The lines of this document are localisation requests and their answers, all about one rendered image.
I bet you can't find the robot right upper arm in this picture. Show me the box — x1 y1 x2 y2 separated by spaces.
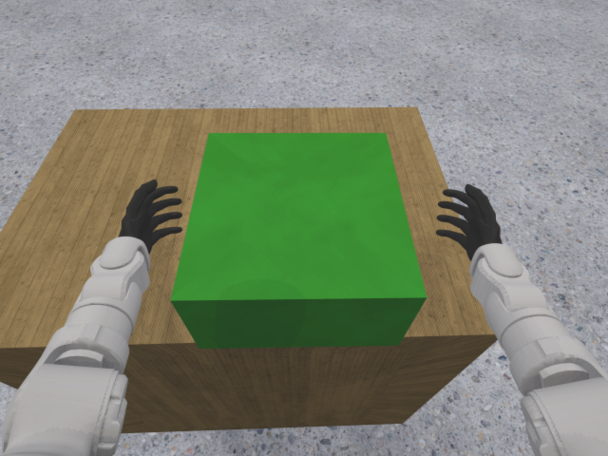
521 377 608 456

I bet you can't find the robot left hand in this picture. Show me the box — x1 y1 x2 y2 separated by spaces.
119 180 182 254

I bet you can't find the right robot forearm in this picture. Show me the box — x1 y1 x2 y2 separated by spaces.
469 243 608 396

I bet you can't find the carton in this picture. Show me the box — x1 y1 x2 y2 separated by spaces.
170 133 427 349

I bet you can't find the left robot forearm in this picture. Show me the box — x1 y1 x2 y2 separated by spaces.
2 237 150 453

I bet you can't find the pedestal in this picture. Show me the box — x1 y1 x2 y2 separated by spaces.
0 107 498 433

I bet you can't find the robot left upper arm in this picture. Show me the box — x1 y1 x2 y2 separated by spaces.
1 364 128 456

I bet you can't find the robot right hand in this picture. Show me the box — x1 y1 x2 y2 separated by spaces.
436 184 502 261

